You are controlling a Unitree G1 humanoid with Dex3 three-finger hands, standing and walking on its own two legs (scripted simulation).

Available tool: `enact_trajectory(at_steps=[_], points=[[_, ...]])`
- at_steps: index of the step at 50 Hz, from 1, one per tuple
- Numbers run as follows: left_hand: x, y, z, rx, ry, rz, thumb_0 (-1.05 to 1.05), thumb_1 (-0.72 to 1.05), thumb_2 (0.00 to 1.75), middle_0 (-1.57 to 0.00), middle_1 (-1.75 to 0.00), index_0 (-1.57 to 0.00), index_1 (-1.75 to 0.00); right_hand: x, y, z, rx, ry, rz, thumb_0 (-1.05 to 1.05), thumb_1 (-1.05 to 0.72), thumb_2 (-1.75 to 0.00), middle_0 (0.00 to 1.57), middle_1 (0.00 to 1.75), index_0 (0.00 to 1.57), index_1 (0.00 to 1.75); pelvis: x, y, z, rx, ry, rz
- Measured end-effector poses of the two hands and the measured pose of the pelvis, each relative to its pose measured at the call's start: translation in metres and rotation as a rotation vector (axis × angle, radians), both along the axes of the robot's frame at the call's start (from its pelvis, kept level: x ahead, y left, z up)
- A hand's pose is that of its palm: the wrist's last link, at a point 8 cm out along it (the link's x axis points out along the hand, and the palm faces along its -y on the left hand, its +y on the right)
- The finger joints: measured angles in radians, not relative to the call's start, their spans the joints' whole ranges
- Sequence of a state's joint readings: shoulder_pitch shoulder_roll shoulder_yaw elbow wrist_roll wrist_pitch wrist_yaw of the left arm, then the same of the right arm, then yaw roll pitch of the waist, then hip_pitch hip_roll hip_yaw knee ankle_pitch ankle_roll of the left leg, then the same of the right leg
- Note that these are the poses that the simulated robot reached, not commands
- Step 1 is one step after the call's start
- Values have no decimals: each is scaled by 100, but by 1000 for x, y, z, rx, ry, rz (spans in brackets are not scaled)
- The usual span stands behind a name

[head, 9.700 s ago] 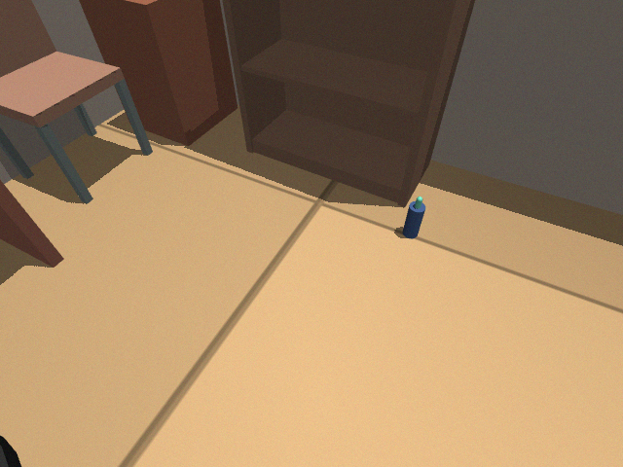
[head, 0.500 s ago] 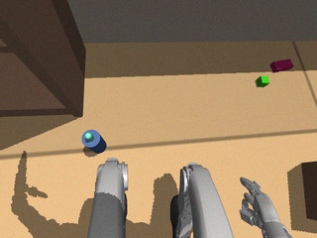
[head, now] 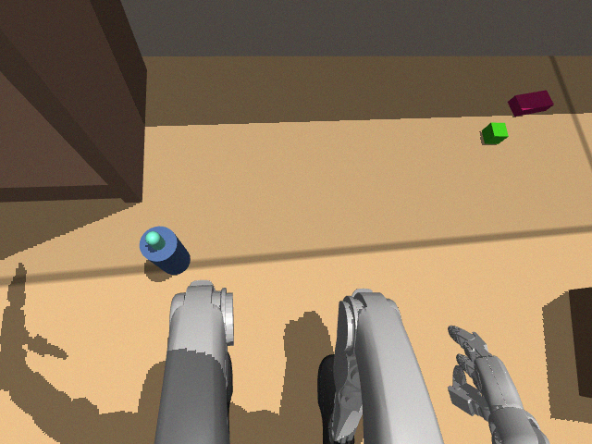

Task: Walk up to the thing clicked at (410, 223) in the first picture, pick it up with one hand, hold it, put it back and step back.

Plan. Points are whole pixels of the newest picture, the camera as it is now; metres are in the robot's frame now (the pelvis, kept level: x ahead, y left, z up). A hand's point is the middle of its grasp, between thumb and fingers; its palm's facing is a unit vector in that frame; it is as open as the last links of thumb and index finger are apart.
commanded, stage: go down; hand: left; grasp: from the side
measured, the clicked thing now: (164, 250) +0.40 +0.26 -0.33
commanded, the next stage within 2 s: approach in 0.50 s
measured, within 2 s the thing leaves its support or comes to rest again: neither
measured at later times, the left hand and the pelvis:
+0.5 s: hand out of the picture +0.31 +0.43 -0.03, palm faces +0.20 -0.97 -0.12, open 17.7 cm; pelvis +0.00 +0.00 -0.03, yaw -1 degrees
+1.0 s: hand (23, 263) +0.33 +0.39 -0.14, palm faces +0.21 -0.98 +0.01, open 17.7 cm; pelvis -0.01 +0.00 -0.09, yaw -3 degrees
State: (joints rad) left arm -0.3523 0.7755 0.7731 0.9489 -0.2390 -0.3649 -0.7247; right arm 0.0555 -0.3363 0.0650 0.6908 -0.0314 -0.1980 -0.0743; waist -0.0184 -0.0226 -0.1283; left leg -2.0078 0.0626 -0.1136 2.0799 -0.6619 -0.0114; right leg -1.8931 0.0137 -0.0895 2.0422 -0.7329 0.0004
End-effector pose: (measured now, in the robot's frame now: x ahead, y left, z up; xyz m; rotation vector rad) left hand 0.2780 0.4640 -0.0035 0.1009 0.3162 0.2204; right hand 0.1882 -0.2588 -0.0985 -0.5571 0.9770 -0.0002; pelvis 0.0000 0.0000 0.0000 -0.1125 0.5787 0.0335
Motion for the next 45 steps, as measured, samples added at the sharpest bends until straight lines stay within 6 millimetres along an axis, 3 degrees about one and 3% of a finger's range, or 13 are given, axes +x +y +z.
enact_trajectory(at_steps=[35,40,45], points=[[2,13,-20,-9,-83,-4,-1,-60,8,-7,-5,-4,-7,-10,-5,-30,-23,24,20,1,-93,-91,20,30,20,30,-5,-1,-33,-4,-9,-11],[2,11,-36,-31,-132,14,-1,-60,6,-7,-5,-4,-8,-9,-4,-37,-28,22,43,1,-92,-91,20,30,20,30,-6,0,-42,-6,-15,-16],[7,-1,-76,-61,-200,18,-1,-60,5,-7,-6,-5,-8,-7,-5,-51,-47,27,87,1,-92,-90,20,30,20,30,-8,-1,-62,-10,-37,-27]])
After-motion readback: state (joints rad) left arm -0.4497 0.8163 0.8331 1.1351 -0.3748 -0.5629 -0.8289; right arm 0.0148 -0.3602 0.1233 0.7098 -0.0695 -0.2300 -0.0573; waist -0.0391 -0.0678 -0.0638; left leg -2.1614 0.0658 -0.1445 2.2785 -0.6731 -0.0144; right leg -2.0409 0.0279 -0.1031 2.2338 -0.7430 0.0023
